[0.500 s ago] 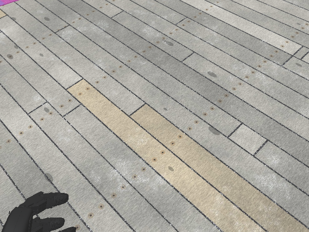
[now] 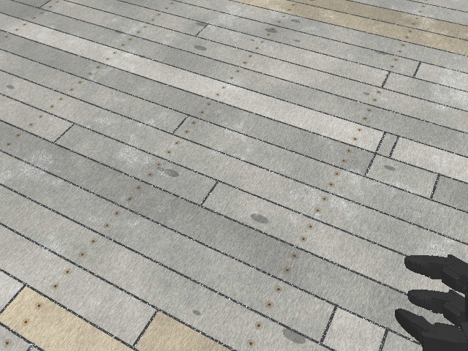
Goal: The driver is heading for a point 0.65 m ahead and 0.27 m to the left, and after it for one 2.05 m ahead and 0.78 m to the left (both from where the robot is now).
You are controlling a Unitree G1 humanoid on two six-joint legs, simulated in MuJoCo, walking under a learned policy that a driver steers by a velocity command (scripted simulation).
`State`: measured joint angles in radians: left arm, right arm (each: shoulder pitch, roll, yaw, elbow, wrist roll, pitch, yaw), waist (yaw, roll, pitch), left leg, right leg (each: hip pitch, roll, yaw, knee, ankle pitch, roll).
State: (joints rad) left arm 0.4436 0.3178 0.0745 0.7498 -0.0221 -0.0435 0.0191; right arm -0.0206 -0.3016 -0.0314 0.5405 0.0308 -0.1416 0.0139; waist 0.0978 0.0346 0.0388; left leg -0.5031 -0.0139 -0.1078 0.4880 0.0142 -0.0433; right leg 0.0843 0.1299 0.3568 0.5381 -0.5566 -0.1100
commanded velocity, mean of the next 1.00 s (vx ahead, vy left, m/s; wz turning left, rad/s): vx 1.00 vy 0.00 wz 0.54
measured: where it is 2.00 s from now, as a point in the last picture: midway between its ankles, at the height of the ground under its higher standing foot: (121, 104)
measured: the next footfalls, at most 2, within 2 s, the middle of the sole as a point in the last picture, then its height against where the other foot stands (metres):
right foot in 0.44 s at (324, 328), level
left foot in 0.88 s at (207, 223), level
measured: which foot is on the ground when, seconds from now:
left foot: down 0.00-0.46, up 0.48-0.86, down 0.88-1.00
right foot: down 0.00-0.00, up 0.02-0.42, down 0.44-0.88, up 0.90-1.00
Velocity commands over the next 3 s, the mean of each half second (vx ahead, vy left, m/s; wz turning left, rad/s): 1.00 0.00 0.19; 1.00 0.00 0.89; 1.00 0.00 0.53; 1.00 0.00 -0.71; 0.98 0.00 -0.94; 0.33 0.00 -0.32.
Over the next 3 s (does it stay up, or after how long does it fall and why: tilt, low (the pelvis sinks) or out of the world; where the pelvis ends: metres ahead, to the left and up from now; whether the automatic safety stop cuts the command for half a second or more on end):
stays up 2.10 0.91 0.02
